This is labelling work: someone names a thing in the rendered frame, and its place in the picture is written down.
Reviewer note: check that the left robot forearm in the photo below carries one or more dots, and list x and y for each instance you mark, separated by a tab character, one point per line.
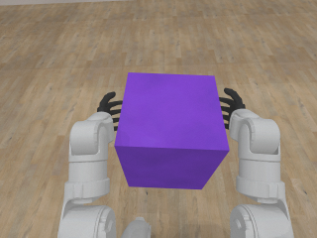
87	156

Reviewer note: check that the right robot upper arm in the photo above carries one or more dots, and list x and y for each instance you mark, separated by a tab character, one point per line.
259	221

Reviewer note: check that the robot left hand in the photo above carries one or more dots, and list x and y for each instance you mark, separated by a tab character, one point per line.
104	106

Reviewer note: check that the left robot upper arm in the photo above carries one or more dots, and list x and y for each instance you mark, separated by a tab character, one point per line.
88	221

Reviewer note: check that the robot left thigh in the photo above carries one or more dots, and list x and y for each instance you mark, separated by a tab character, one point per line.
137	229

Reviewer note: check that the robot right hand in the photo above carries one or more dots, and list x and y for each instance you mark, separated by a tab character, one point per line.
235	104

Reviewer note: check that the right robot forearm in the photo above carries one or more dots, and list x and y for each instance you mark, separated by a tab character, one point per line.
259	159

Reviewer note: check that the carton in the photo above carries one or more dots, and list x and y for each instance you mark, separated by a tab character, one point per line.
171	131

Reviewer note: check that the robot left shin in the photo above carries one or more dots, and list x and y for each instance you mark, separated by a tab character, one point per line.
140	218

